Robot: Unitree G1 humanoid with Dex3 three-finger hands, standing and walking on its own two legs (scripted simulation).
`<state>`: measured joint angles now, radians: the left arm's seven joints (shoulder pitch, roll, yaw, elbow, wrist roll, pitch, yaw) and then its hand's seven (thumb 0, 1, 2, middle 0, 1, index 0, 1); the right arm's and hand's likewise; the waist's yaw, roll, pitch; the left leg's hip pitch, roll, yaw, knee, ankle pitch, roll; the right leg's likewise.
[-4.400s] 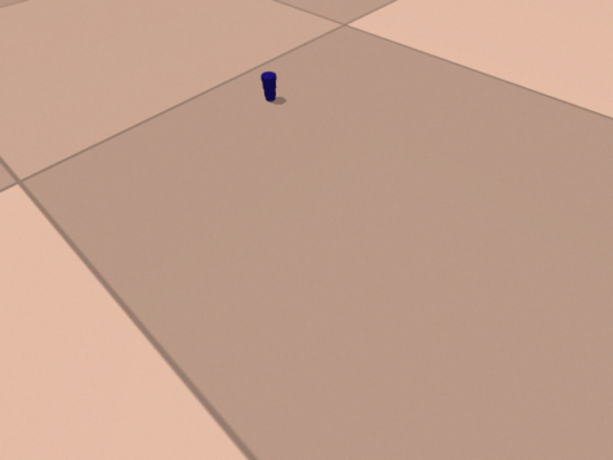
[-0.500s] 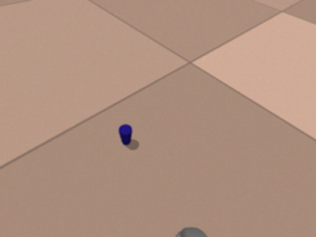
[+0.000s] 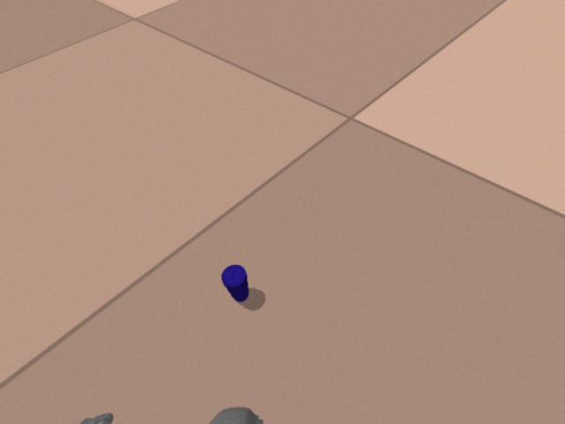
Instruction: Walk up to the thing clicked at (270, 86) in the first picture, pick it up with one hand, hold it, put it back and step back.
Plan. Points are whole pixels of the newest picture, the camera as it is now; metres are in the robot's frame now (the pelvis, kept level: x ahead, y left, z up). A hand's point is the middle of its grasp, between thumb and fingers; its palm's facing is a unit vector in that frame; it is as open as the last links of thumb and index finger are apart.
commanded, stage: walk up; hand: left
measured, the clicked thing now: (237, 285) +0.68 +0.25 -0.70
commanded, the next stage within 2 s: none
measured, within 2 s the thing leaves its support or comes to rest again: neither
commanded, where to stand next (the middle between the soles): +0.33 +0.04 m, yaw +0 degrees
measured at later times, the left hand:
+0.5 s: hand (101, 395) +0.20 +0.34 -0.16, palm faces -0.06 -0.95 -0.32, open 7.4 cm
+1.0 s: hand (141, 318) +0.32 +0.30 -0.13, palm faces -0.03 -0.92 -0.40, open 7.4 cm
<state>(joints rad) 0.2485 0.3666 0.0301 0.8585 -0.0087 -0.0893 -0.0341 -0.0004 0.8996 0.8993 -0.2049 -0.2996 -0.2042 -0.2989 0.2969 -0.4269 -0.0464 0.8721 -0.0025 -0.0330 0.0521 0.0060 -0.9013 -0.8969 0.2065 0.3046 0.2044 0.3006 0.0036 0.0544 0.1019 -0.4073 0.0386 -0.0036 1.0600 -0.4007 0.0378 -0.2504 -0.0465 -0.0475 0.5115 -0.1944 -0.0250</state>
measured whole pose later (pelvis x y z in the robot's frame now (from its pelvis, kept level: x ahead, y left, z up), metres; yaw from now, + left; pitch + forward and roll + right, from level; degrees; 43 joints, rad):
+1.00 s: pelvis +0.23 +0.04 -0.01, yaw +0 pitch -3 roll +1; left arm 0.21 0.36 0.02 0.87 0.01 -0.04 -0.02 0.00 0.90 0.90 -0.21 -0.30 -0.20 -0.30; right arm 0.27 -0.42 -0.03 0.91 -0.01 -0.03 0.02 0.00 -0.90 -0.90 0.21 0.30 0.20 0.30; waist 0.01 0.05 0.10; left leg -0.41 0.05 0.00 0.88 -0.42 0.02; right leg -0.30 -0.03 -0.06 0.55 -0.19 -0.04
